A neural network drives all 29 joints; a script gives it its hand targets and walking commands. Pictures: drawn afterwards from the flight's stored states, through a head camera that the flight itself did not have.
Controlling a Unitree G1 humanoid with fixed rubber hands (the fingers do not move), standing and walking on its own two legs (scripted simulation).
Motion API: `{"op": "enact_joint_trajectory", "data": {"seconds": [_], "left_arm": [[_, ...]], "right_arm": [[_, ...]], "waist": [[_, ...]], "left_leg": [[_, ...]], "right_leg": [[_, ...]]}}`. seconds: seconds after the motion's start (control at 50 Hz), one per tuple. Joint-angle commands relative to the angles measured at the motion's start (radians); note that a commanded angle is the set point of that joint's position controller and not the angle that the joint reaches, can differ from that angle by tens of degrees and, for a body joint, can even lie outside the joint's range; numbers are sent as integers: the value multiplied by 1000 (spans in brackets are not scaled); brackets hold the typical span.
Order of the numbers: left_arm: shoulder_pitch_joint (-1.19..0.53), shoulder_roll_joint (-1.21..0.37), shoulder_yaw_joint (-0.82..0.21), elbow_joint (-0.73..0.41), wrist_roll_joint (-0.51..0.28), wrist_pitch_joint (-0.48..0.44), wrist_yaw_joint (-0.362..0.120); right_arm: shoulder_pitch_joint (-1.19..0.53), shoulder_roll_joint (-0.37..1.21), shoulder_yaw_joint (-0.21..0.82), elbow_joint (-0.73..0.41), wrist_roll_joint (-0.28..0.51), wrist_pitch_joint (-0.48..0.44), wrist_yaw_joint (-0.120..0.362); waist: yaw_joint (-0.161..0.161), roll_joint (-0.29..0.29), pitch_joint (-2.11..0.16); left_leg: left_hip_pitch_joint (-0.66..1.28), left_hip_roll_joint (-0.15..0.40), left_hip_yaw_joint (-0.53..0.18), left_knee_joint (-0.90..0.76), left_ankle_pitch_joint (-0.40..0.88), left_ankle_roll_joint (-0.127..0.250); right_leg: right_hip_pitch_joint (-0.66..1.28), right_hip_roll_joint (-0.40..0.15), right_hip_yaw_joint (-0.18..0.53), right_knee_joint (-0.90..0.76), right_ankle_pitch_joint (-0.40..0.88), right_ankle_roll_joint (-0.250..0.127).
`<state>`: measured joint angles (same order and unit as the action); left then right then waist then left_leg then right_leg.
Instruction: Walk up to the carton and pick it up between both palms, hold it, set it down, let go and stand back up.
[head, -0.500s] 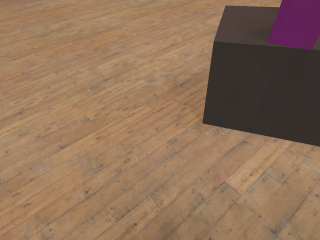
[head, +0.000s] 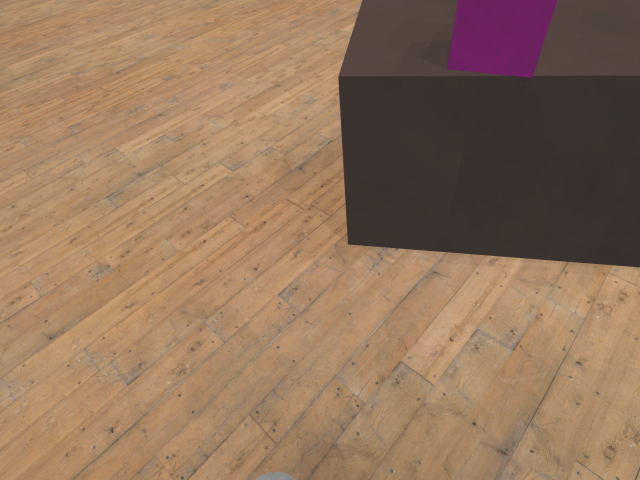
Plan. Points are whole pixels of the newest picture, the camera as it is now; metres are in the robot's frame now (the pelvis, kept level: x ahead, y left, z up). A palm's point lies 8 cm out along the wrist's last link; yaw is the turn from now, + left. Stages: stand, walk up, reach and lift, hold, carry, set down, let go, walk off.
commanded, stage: walk up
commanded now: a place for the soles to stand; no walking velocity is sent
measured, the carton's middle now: (506, 6) +1.16 -0.43 +0.10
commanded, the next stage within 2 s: none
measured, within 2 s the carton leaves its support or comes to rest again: neither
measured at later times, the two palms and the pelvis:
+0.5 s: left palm (162, 448) +0.21 +0.26 -0.09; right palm out of the picture +0.15 -0.37 -0.14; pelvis +0.11 -0.07 -0.01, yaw -7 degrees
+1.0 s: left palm (230, 392) +0.29 +0.19 -0.13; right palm (639, 431) +0.23 -0.39 -0.13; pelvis +0.23 -0.09 -0.01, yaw -9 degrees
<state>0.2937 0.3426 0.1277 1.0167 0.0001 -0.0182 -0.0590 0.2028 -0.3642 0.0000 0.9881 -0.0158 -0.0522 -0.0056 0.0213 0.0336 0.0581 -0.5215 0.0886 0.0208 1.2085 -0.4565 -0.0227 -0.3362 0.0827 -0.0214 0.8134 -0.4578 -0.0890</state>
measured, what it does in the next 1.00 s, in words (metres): walks ahead: left foot, then right foot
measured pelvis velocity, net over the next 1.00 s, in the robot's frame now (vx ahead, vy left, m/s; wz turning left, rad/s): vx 0.23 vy -0.09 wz -0.16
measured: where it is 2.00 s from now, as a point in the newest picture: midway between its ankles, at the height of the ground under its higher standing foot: (419, 410)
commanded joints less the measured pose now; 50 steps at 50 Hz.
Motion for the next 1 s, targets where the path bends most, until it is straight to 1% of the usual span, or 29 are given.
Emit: {"op": "enact_joint_trajectory", "data": {"seconds": [0.0, 0.08, 0.12, 0.16, 0.18, 0.2, 0.22, 0.24, 0.26, 0.3, 0.36, 0.4, 0.44, 0.46, 0.48, 0.5, 0.52, 0.54, 0.58, 0.62, 0.68, 0.78, 0.82, 0.84, 0.86, 0.88, 0.9, 0.92, 0.98], "left_arm": [[122, 286, 66, -150, 21, -44, 57], [149, 267, 70, -137, 27, -45, 65], [85, 260, 67, -148, 28, -49, 64], [-74, 241, 51, -192, 29, -51, 59], [-95, 171, 33, -215, 23, -54, 53], [-21, 181, 30, -207, 33, -55, 52], [-88, 260, 43, -182, 44, -38, 56], [-101, 258, 35, -182, 37, -31, 43], [-97, 253, 36, -172, 30, -29, 29], [-28, 255, 45, -136, 21, -15, -2], [8, 228, 49, -108, 12, 2, -30], [20, 226, 48, -87, 15, 0, -33], [237, 224, 62, -2, 19, -18, -15], [306, 278, 77, 35, 24, -28, 3], [280, 343, 66, -16, 39, -42, 21], [150, 395, 70, -60, 25, -41, 27], [5, 422, 68, -108, 16, -44, 29], [-60, 404, 63, -123, 21, -52, 34], [-19, 327, 62, -127, 9, -68, 49], [70, 300, 56, -117, 10, -72, 60], [153, 307, 61, -119, 13, -73, 75], [140, 312, 62, -130, 27, -71, 81], [28, 303, 58, -152, 29, -69, 73], [-57, 279, 43, -181, 26, -68, 70], [-74, 181, 20, -203, 22, -74, 60], [-29, 183, 16, -201, 20, -72, 58], [-123, 259, 24, -183, 33, -53, 65], [-154, 265, 23, -186, 32, -48, 56], [-84, 245, 29, -143, 23, -31, 26]], "right_arm": [[-130, -231, -91, -116, 5, -21, -39], [-152, -227, -95, -116, 10, -28, -52], [-87, -220, -98, -102, 11, -37, -58], [212, -236, -124, -24, 2, -51, -67], [360, -329, -165, 2, -2, -55, -76], [318, -377, -182, -9, 17, -52, -74], [202, -346, -170, -34, 30, -50, -72], [118, -328, -155, -57, 27, -50, -74], [30, -331, -147, -69, 20, -54, -74], [-82, -342, -137, -78, 12, -68, -68], [-133, -360, -138, -81, -14, -77, -53], [-148, -375, -147, -81, -25, -71, -46], [-204, -332, -138, -96, -24, -54, -39], [-154, -221, -105, -85, -28, -39, -34], [-98, -122, -65, -102, -12, -32, -36], [-110, -209, -90, -122, -2, -25, -38], [-98, -302, -106, -97, 10, -25, -33], [-77, -333, -111, -68, 22, -25, -30], [-16, -294, -98, -41, 23, -20, -24], [2, -262, -98, -55, 14, -21, -22], [-87, -249, -91, -104, 7, -18, -29], [-110, -234, -97, -121, 7, -38, -38], [34, -241, -110, -76, 3, -58, -38], [219, -258, -128, -22, 0, -71, -43], [403, -353, -170, 13, -6, -82, -53], [398, -413, -184, 8, 14, -75, -54], [288, -394, -177, -18, 27, -65, -51], [209, -385, -165, -41, 22, -62, -54], [50, -360, -136, -45, 3, -63, -55]], "waist": [[68, -89, -49], [66, -69, -41], [11, -49, -43], [-159, -23, -133], [-262, 250, -222], [-204, 352, -281], [-173, 191, -177], [-120, 89, -55], [-74, 77, 33], [6, 146, 171], [47, 232, 175], [67, 191, 122], [176, 26, -7], [198, -267, 7], [162, -457, 18], [103, -361, 35], [38, -211, 118], [12, -130, 147], [10, -123, 43], [23, -136, -27], [66, -148, -76], [52, -145, -65], [-41, -135, -109], [-152, -74, -190], [-245, 224, -297], [-203, 309, -288], [-185, 131, -161], [-149, 35, -43], [-34, 42, 165]], "left_leg": [[-250, 11, -3, -147, 8, 66], [-220, 5, 2, -303, 39, 84], [-46, -1, 5, -413, 44, 110], [533, -49, 23, -626, 151, 164], [770, 173, -314, -802, 37, 279], [858, 404, -704, -854, 56, 391], [671, 428, -713, -864, -155, 405], [473, 418, -611, -907, -236, 375], [340, 396, -551, -935, -260, 341], [96, 345, -392, -982, -290, 258], [22, 265, -234, -953, -231, 205], [55, 257, -195, -863, -190, 204], [-64, 155, -31, -485, -107, 146], [-187, 8, 87, -78, -135, 103], [-371, -115, -22, 166, -187, 63], [-346, -110, -122, 200, -140, 58], [-307, -61, -146, 215, -49, 65], [-328, -20, -117, 229, 16, 63], [-268, 22, -61, 126, 110, 53], [-249, 29, -73, 42, 104, 57], [-296, 20, -45, -68, 32, 64], [-222, 9, -6, -288, -33, 83], [91, -23, -4, -404, -22, 126], [459, -47, -30, -560, 72, 165], [687, 151, -346, -699, 11, 226], [785, 334, -759, -848, 15, 323], [636, 374, -793, -881, -156, 368], [492, 373, -725, -900, -243, 367], [190, 283, -500, -919, -288, 297]], "right_leg": [[413, -231, 424, -341, 875, 92], [378, -243, 476, -340, 817, 119], [238, -229, 444, -258, 876, 126], [-133, -135, 271, -14, 945, 187], [-355, 37, 68, 471, 638, 265], [-556, 77, 108, 624, -119, 215], [-547, -28, 189, 699, -139, 167], [-508, -57, 187, 693, -91, 147], [-479, -76, 198, 658, -62, 136], [-361, -141, 204, 544, -1, 95], [-183, -192, 147, 253, -1, 87], [-87, -214, 108, 55, -67, 67], [276, -152, 46, -235, 56, 60], [353, -134, 161, -374, 2, 87], [301, -260, 528, -460, -113, 79], [147, -393, 827, -728, -411, 61], [55, -441, 925, -791, -507, 39], [111, -419, 816, -714, -346, 62], [236, -299, 531, -488, 238, 86], [321, -274, 441, -363, 622, 94], [421, -292, 448, -272, 825, 42], [319, -348, 482, -223, 729, -37], [84, -318, 403, -82, 717, -21], [-136, -238, 267, 135, 762, 19], [-335, -85, 98, 567, 509, 81], [-566, 44, 65, 604, -112, 95], [-597, -39, 105, 674, -126, 92], [-586, -83, 119, 668, -86, 91], [-473, -147, 131, 509, 4, 80]]}}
